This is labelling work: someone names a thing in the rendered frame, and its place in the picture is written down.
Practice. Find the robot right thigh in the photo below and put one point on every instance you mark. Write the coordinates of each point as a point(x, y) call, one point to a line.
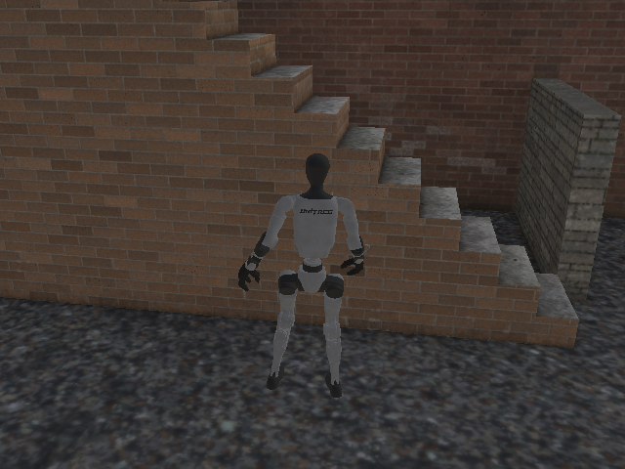
point(333, 293)

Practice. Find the right robot hand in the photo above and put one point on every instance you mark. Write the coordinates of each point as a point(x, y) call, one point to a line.
point(356, 270)

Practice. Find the left robot forearm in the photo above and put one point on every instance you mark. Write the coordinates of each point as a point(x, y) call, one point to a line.
point(257, 255)

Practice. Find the left robot hand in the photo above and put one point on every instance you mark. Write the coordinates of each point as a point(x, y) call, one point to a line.
point(243, 275)

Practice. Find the right robot forearm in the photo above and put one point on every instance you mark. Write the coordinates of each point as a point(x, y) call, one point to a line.
point(358, 253)

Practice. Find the robot right upper arm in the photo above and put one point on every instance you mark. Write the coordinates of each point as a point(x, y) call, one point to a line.
point(346, 207)

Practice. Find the robot left foot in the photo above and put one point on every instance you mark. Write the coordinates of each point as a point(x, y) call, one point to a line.
point(273, 381)

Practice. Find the robot left upper arm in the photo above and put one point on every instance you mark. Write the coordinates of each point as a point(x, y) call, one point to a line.
point(285, 204)

